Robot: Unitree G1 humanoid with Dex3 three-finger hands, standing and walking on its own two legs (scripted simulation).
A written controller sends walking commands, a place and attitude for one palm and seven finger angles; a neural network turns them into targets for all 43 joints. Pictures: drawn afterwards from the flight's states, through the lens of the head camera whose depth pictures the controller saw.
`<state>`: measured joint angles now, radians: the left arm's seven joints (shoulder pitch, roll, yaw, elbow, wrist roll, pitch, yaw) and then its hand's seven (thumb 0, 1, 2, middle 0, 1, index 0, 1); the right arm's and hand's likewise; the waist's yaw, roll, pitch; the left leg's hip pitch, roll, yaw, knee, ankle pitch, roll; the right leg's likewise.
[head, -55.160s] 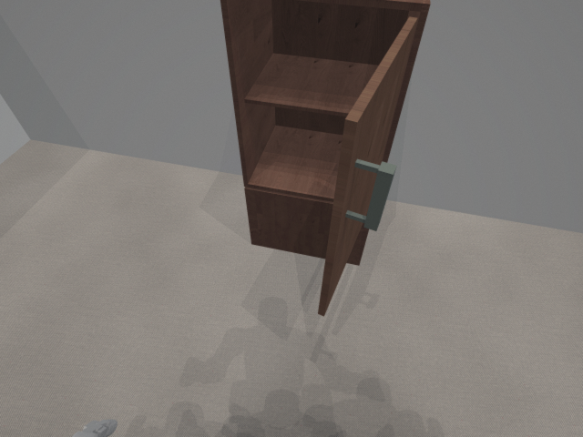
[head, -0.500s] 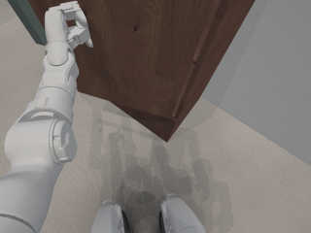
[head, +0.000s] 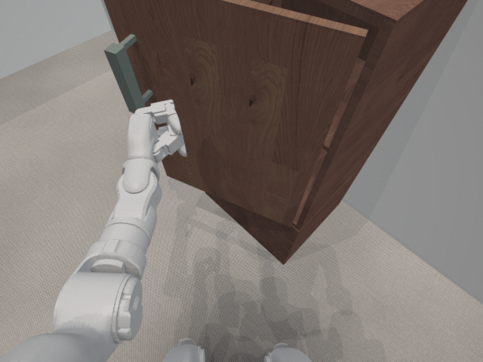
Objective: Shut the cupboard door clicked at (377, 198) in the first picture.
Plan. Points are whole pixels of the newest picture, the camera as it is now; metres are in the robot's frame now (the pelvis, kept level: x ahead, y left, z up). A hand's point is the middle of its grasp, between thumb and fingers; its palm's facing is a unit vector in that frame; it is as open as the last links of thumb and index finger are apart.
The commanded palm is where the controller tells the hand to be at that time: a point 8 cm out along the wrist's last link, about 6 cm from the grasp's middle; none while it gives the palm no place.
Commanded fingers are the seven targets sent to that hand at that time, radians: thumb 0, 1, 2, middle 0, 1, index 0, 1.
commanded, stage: pull the fist back off the door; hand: left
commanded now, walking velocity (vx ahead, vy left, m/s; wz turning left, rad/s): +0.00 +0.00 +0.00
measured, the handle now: (133, 75) +0.63 +0.19 +0.08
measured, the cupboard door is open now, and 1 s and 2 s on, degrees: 20 20 20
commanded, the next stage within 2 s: draw the hand back to the body in 0.06 s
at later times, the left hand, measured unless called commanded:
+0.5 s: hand (140, 156) +0.40 +0.14 +0.12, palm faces +0.03 -1.00 -0.02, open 3.1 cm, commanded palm +0.36 +0.19 +0.13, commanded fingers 0.00 0.90 0.90 -1.30 -1.50 -1.30 -1.50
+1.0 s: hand (31, 221) +0.28 +0.22 +0.17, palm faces +0.23 -0.94 -0.25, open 3.5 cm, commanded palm +0.23 +0.27 +0.19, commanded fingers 0.00 0.90 0.90 -0.69 -0.84 -0.69 -0.84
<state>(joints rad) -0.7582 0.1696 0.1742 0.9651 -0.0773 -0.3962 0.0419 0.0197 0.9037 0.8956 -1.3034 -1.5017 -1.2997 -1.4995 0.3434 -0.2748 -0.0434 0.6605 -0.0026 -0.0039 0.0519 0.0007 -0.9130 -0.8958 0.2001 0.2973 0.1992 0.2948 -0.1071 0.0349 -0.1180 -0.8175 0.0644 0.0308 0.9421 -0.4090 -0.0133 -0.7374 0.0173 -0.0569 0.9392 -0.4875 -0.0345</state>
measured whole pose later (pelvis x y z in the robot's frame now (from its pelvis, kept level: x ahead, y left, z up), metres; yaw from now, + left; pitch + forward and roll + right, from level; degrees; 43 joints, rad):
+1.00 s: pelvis +0.01 +0.02 +0.06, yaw +0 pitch -3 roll +0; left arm 0.10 0.28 0.09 -0.06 -0.08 -0.01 0.08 0.02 0.90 0.89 -0.96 -1.12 -0.96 -1.12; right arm 0.12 -0.22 0.06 0.57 0.05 0.01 -0.08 0.00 -0.91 -0.90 0.20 0.30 0.20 0.30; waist 0.04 0.05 0.00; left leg -0.18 0.01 0.06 0.46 -0.23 0.01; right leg -0.10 -0.01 -0.04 0.43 -0.29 0.00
